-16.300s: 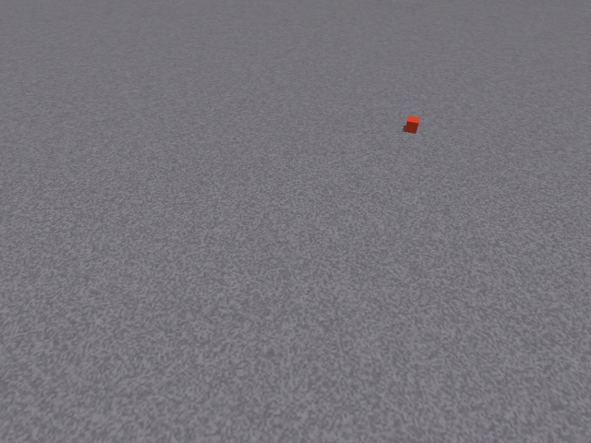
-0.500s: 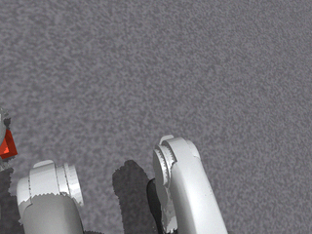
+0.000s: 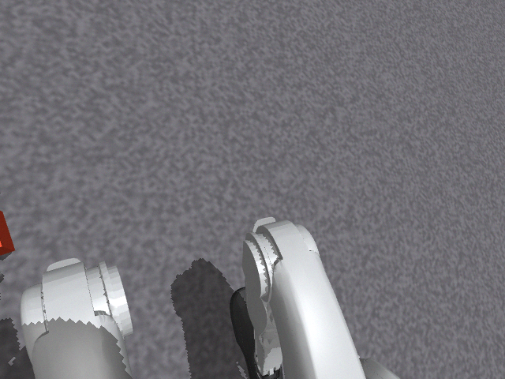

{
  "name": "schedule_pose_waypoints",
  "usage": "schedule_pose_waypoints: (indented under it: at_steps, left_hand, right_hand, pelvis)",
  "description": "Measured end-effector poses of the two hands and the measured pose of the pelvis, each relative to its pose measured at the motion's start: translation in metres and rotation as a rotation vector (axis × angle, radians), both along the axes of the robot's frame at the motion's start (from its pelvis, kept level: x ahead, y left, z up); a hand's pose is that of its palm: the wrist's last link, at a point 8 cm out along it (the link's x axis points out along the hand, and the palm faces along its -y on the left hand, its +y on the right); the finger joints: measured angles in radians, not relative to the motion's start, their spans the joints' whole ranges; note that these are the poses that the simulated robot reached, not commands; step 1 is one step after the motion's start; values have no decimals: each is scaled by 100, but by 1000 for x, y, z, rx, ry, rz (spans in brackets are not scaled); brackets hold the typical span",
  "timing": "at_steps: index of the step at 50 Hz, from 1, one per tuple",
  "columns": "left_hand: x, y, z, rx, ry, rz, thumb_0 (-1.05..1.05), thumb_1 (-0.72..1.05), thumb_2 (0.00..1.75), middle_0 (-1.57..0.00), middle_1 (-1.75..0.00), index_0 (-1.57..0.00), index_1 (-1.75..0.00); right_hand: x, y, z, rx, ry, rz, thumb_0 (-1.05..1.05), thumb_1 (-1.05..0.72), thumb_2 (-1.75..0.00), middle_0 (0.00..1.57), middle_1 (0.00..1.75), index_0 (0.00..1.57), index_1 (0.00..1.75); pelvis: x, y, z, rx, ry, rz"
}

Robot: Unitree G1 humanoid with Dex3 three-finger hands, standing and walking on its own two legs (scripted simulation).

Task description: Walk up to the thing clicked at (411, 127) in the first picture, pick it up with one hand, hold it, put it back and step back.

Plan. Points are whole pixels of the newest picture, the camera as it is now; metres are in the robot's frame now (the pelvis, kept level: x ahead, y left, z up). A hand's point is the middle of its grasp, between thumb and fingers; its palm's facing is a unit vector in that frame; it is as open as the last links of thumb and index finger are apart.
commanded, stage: close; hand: left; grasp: from above
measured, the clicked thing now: out of the picture +0.37 +0.33 -0.25
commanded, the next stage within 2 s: settle in 1.44 s
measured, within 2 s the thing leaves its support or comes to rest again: leaves its support in 1.90 s
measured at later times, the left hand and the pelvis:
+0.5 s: hand out of the picture +0.37 +0.32 -0.23, palm faces -0.43 -0.22 -0.88, open 12.2 cm; pelvis +0.00 +0.00 +0.00, yaw -1 degrees
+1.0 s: hand out of the picture +0.37 +0.32 -0.23, palm faces -0.43 -0.20 -0.88, open 11.7 cm; pelvis -0.01 +0.00 +0.00, yaw -1 degrees
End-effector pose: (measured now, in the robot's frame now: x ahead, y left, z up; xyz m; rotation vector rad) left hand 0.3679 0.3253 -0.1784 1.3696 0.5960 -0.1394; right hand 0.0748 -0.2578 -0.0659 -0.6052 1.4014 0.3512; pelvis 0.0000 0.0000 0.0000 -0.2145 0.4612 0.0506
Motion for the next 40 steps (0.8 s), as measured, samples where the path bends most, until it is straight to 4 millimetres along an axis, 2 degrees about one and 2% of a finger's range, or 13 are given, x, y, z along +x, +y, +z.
schedule_pose_waypoints:
  at_steps: [11,30,40]
  left_hand:
    - [3,-6,-1,22,-16,-5,0,-26,76,-28,-84,-29,-82]
    - [5,-3,3,9,4,9,0,-19,57,-40,-66,-49,-64]
    - [5,-3,4,17,-8,-7,0,-18,52,-49,-57,-54,-56]
  right_hand:
    - [3,4,3,25,-25,23,0,-89,-90,20,30,20,30]
    - [-12,1,10,20,-11,21,0,-89,-90,20,30,20,30]
    - [-10,4,13,21,-26,35,0,-89,-90,20,30,20,30]
  pelvis:
    - [-1,2,0,-9,-14,-5]
    - [-5,1,2,-11,-23,-9]
    - [-6,3,2,-15,-29,-10]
